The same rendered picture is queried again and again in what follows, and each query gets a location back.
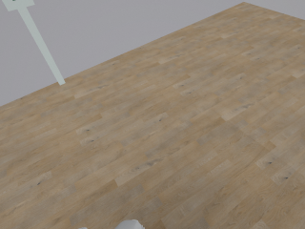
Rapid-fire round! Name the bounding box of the robot left thigh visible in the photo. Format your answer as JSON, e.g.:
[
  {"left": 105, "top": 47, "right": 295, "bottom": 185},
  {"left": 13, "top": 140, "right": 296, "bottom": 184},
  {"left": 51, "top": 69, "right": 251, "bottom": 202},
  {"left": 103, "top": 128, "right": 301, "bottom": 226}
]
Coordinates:
[{"left": 114, "top": 219, "right": 145, "bottom": 229}]

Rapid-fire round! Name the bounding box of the panel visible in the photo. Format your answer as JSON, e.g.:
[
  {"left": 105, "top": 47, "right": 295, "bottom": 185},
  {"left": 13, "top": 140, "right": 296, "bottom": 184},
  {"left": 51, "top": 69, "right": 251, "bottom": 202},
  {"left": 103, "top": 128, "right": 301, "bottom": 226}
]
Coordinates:
[{"left": 2, "top": 0, "right": 66, "bottom": 86}]

